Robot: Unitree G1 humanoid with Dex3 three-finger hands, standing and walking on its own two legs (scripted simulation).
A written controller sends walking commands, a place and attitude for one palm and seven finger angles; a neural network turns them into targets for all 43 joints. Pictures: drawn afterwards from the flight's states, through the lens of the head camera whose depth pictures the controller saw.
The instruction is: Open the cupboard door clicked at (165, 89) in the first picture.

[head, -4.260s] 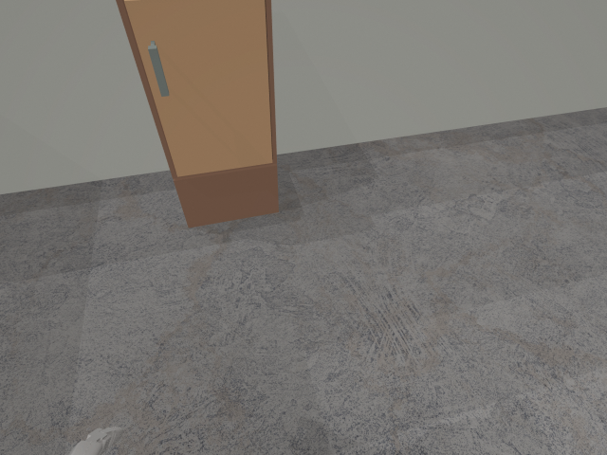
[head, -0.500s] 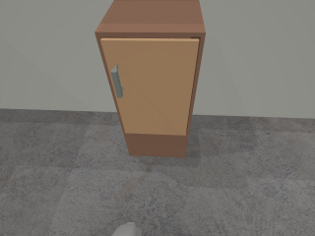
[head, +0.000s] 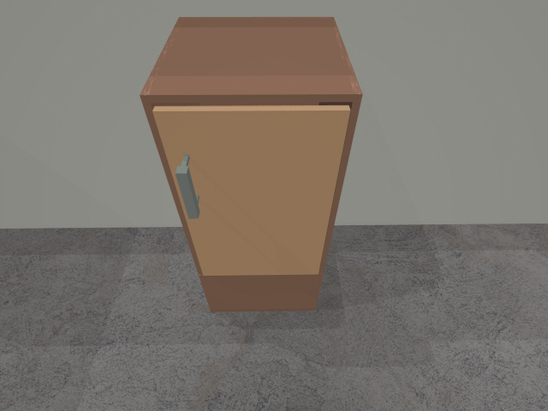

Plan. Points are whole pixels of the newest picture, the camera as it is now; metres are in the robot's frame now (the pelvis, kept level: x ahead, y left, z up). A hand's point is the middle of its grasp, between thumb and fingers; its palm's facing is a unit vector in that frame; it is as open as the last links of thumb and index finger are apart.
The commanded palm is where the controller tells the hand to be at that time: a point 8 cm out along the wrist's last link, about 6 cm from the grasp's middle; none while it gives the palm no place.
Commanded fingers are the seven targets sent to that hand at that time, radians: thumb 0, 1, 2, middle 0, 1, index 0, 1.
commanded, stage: come to a stop and stand still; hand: left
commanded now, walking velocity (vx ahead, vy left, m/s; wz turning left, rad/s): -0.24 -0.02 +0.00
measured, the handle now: (190, 187) +0.55 +0.21 -0.03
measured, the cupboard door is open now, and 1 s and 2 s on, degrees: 0 0 0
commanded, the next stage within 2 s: look again from close up in 1.10 s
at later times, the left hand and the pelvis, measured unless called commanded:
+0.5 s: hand out of the picture +0.01 +0.23 -0.17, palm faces +0.05 -0.97 -0.24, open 7.3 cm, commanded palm none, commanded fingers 0.00 0.90 0.90 -0.20 -0.30 -0.20 -0.30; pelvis -0.04 +0.04 -0.01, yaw -1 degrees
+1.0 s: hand out of the picture -0.05 +0.17 -0.17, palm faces +0.01 -0.98 -0.18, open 7.3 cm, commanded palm none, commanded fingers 0.00 0.90 0.90 -0.20 -0.30 -0.20 -0.30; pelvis -0.06 +0.00 +0.01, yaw -2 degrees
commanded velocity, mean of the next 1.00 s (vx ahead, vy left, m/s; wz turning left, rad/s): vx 0.02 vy -0.04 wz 0.00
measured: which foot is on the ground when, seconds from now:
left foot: down 0.00-0.10, up 0.12-0.36, down 0.38-0.76, up 0.78-1.00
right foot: up 0.00-0.00, down 0.02-0.44, up 0.46-0.72, down 0.74-1.00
